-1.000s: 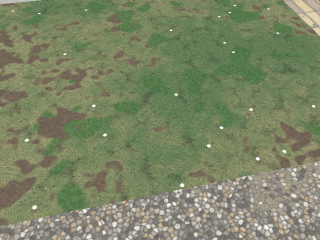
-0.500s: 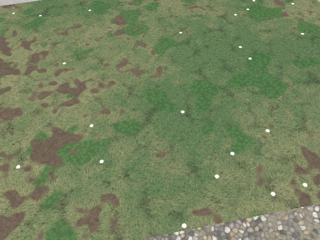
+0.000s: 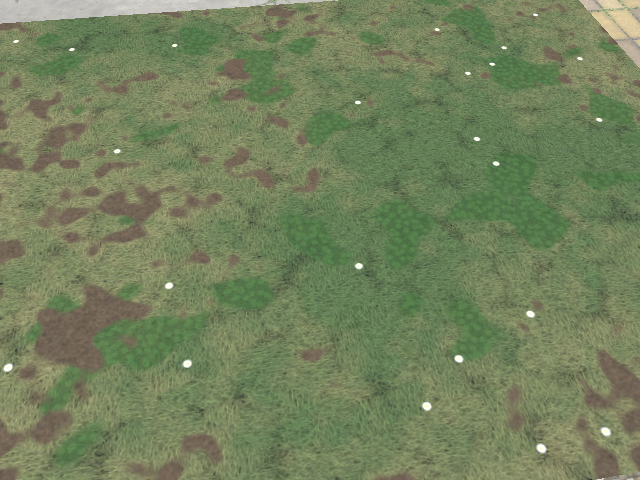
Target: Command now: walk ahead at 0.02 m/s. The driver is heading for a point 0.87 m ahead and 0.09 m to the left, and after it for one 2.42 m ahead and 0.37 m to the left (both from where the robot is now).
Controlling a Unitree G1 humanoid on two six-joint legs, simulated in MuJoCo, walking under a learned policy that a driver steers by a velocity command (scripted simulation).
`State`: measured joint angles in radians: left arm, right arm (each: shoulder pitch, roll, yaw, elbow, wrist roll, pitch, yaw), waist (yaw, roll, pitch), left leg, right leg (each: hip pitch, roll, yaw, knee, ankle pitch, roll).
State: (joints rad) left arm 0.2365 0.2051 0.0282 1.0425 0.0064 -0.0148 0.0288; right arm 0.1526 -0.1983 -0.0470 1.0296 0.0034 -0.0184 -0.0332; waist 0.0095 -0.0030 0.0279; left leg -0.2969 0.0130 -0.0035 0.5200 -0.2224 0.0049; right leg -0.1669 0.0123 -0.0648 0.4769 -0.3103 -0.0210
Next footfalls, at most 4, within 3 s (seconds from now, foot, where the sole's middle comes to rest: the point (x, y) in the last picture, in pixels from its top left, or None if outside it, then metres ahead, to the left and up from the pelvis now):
0.84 left None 0.11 0.15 -0.77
1.34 right None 0.49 -0.08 -0.77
1.88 left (262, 349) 0.80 0.16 -0.77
2.32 right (355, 312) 0.91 -0.06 -0.77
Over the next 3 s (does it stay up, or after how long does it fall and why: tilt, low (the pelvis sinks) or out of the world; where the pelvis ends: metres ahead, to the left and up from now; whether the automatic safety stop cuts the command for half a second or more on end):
stays up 0.82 0.05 0.00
